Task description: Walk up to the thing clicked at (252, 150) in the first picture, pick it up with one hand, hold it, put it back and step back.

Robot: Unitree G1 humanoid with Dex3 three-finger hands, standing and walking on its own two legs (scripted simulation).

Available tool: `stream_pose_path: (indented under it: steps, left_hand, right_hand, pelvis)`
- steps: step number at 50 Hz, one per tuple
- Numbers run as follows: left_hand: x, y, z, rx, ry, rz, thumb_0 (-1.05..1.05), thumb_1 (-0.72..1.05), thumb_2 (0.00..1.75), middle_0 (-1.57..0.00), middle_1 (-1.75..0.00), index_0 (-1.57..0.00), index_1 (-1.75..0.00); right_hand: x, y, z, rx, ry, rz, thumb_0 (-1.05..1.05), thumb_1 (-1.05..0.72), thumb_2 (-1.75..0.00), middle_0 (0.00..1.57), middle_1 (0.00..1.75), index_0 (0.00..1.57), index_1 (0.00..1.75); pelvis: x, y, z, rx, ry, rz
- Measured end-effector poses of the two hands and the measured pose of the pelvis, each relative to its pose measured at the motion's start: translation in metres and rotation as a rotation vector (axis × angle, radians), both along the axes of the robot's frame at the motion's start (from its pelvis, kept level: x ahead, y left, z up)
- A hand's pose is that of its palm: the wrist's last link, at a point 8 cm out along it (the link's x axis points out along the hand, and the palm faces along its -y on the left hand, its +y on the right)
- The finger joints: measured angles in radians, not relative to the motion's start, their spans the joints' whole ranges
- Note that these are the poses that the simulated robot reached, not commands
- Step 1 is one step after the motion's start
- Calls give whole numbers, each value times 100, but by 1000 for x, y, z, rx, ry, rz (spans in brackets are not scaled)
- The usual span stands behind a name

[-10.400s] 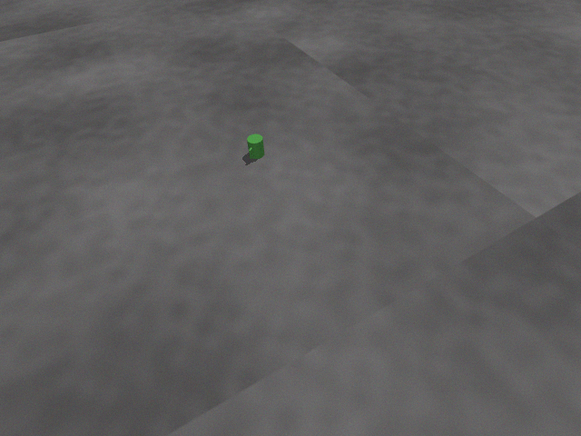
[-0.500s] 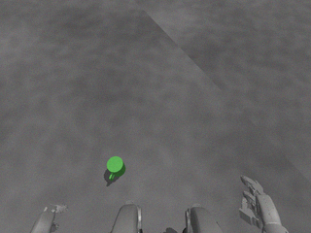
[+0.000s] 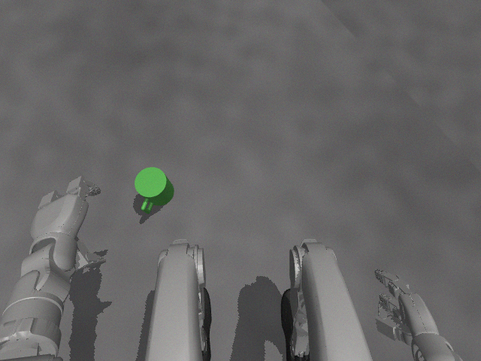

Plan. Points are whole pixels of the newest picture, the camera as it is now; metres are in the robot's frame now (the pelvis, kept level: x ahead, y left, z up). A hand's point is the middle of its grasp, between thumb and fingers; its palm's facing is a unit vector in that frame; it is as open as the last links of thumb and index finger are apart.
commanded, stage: rise first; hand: left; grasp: from above
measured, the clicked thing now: (153, 192) +0.48 +0.27 -0.42
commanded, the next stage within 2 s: none
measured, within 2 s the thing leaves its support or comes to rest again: neither
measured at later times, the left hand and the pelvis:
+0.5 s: hand (107, 203) +0.40 +0.32 -0.23, palm faces -0.44 -0.10 -0.89, open 14.2 cm; pelvis -0.02 +0.01 -0.09, yaw -3 degrees
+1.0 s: hand (118, 194) +0.43 +0.31 -0.27, palm faces -0.44 -0.04 -0.90, open 14.0 cm; pelvis -0.02 +0.01 -0.12, yaw -5 degrees
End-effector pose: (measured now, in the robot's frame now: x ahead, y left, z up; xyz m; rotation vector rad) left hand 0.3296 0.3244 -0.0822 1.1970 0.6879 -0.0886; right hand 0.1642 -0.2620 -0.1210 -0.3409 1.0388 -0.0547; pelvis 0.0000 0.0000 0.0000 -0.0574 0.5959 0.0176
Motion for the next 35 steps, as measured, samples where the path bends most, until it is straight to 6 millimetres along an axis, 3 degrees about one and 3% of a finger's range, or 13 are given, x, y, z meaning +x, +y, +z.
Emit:
stream_pose_path:
  steps: [6, 16, 22, 35]
  left_hand:
    - [26, 1, -28, 53, 2, -77, 0, -53, 102, -8, -108, -7, -107]
    - [53, 1, -68, 123, -17, -219, 0, -55, 104, -8, -104, -7, -105]
    - [69, -1, -86, 166, -43, -272, 0, -55, 104, -8, -103, -7, -104]
    - [92, -9, -111, 220, -46, -341, 0, -53, 102, -8, -102, -7, -102]
  right_hand:
    - [-48, -3, -32, -10, 115, -50, 1, -90, -91, 20, 30, 21, 30]
    - [-106, -11, -56, -67, 265, -101, 0, -90, -91, 20, 30, 21, 30]
    - [-117, -14, -68, -91, 313, -107, 0, -90, -91, 20, 30, 21, 30]
    - [-116, -7, -91, -82, 329, -88, 0, -91, -91, 20, 30, 21, 30]
  pelvis:
    - [-11, 1, -30, -15, 2, -9]
    - [-21, 6, -67, -39, -9, -20]
    - [-23, 8, -85, -49, -11, -22]
    - [-23, 9, -108, -59, -19, -31]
